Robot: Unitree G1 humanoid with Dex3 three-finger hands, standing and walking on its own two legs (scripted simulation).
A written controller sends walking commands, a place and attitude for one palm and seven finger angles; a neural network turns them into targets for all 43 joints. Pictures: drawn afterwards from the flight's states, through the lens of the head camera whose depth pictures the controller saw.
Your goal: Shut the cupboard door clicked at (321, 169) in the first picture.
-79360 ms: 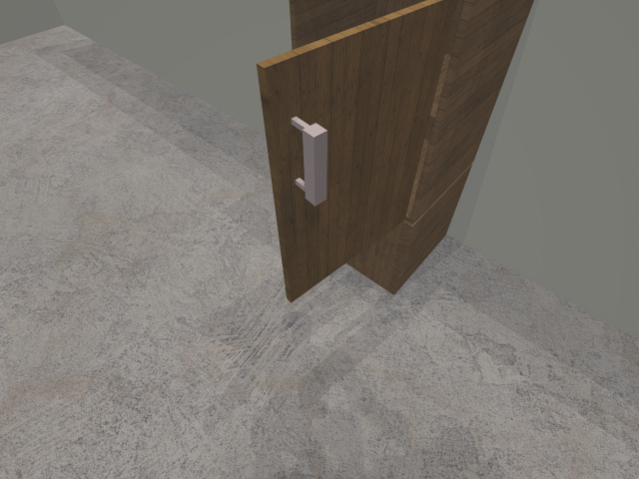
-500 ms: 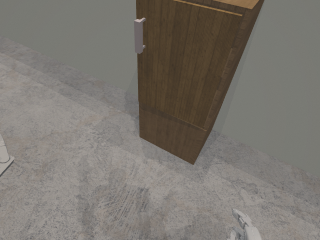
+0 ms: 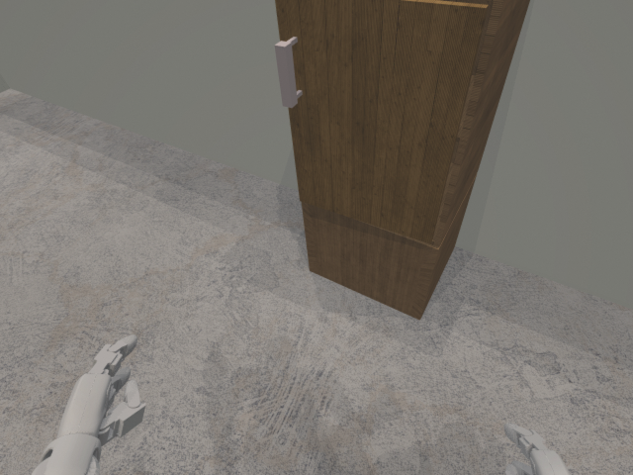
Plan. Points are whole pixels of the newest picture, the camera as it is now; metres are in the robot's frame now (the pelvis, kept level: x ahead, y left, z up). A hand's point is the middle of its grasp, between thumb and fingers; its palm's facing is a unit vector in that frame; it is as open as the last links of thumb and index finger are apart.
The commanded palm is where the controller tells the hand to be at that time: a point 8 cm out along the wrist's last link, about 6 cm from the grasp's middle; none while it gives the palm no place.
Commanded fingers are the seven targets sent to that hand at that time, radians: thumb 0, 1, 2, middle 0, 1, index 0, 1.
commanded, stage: let the arm hang, fingers relaxed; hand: left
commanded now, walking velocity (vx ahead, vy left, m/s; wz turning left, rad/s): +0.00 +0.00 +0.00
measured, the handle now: (291, 72) +0.92 +0.10 +0.10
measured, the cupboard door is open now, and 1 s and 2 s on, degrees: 2 2 2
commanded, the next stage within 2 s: look to check the result in 0.96 s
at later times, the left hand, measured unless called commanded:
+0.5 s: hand out of the picture -0.05 +0.21 -0.15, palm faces +0.02 -0.96 -0.26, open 7.3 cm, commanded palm none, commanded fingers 0.00 0.90 0.90 -0.20 -0.30 -0.20 -0.30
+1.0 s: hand out of the picture -0.01 +0.18 -0.16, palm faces +0.01 -0.99 -0.17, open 7.4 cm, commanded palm none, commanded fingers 0.00 0.90 0.90 -0.20 -0.30 -0.20 -0.30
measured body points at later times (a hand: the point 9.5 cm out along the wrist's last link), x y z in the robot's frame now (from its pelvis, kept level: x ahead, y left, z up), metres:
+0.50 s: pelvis -0.02 +0.01 +0.01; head -0.01 +0.00 +0.46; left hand -0.05 +0.26 -0.13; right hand -0.03 -0.21 -0.15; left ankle +0.03 +0.11 -0.73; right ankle +0.01 -0.10 -0.73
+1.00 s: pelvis +0.00 +0.02 +0.02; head +0.00 +0.02 +0.47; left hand -0.01 +0.23 -0.15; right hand -0.02 -0.19 -0.15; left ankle +0.03 +0.11 -0.73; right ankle +0.01 -0.10 -0.73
